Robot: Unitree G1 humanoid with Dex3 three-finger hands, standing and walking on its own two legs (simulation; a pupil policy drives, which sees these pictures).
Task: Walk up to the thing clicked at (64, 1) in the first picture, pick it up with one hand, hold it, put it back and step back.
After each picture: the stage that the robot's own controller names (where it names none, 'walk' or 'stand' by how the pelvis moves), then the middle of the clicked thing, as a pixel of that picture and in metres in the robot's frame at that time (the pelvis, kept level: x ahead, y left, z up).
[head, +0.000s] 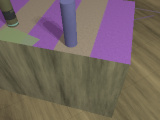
stand; (69, 24) +0.70 +0.12 +0.03
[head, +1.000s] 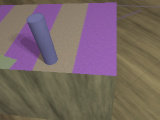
walk; (44, 41) +0.57 +0.25 +0.04
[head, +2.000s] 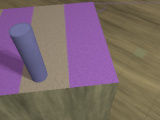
stand; (31, 56) +0.44 +0.23 +0.06
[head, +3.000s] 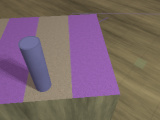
stand; (37, 67) +0.42 +0.22 +0.03
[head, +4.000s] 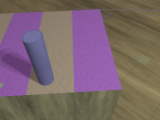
stand; (40, 61) +0.45 +0.21 +0.03
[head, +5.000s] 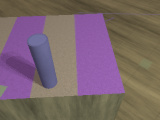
stand; (44, 64) +0.44 +0.20 +0.03
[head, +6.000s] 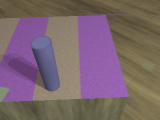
stand; (47, 66) +0.43 +0.19 +0.03
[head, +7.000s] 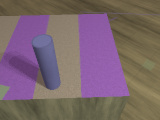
stand; (48, 65) +0.43 +0.18 +0.03
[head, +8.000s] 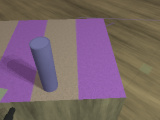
rise first; (45, 67) +0.43 +0.20 +0.03
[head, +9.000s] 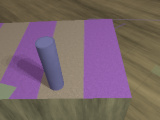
go down; (51, 66) +0.44 +0.20 +0.04
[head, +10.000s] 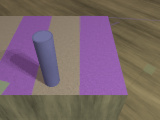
go down; (48, 61) +0.45 +0.19 +0.05
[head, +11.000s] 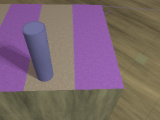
go down; (40, 55) +0.45 +0.19 +0.06
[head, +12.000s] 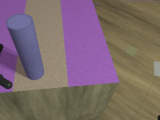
close in; (29, 52) +0.44 +0.19 +0.08
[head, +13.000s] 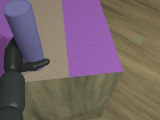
close; (28, 41) +0.45 +0.19 +0.10
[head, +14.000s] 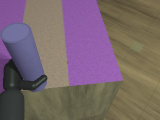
lift; (28, 63) +0.38 +0.19 +0.10
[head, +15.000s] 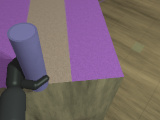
lift; (32, 62) +0.38 +0.18 +0.10
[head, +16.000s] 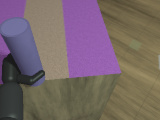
lift; (27, 58) +0.40 +0.19 +0.10
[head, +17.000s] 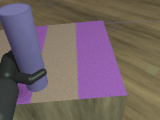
lift; (28, 53) +0.33 +0.18 +0.23
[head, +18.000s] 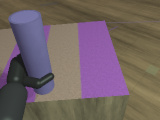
hold; (36, 58) +0.33 +0.16 +0.21
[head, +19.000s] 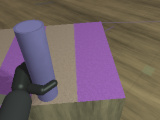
hold; (40, 65) +0.33 +0.16 +0.18
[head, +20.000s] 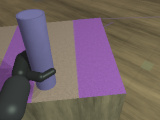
crouch; (39, 54) +0.37 +0.16 +0.18
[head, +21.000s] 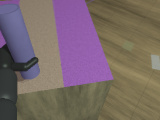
lower; (20, 46) +0.45 +0.20 +0.10
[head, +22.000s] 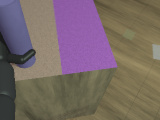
lower; (16, 36) +0.46 +0.20 +0.11
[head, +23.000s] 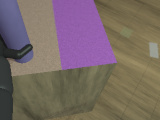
lower; (13, 30) +0.47 +0.20 +0.12
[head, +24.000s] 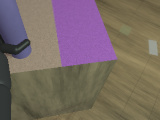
lower; (10, 25) +0.49 +0.21 +0.13
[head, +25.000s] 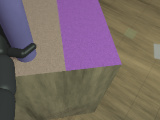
loosen; (17, 29) +0.47 +0.20 +0.12
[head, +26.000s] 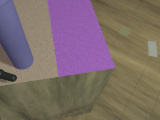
withdraw; (12, 37) +0.45 +0.20 +0.11
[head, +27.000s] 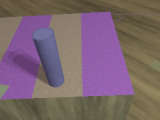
sink last; (50, 60) +0.43 +0.18 +0.08
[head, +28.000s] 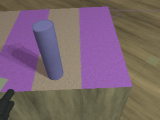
stand; (50, 53) +0.45 +0.18 +0.08
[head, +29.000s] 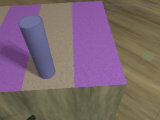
stand; (40, 51) +0.45 +0.20 +0.10
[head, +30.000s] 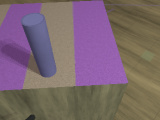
stand; (41, 49) +0.45 +0.19 +0.10
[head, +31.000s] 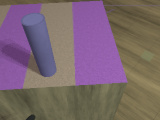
stand; (41, 49) +0.45 +0.20 +0.10
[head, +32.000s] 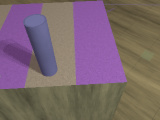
stand; (43, 49) +0.46 +0.19 +0.09
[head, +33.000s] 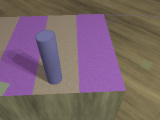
stand; (50, 60) +0.47 +0.18 +0.03
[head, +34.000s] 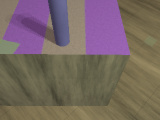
walk; (60, 20) +0.61 +0.15 +0.05
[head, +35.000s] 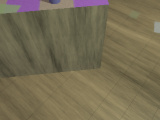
walk; out of the picture +0.92 +0.25 +0.07
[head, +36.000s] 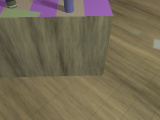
stand; out of the picture +1.08 +0.19 +0.04
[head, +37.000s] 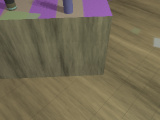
stand; out of the picture +1.08 +0.18 +0.03
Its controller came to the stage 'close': yes
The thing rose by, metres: 0.19
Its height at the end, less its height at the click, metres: +0.00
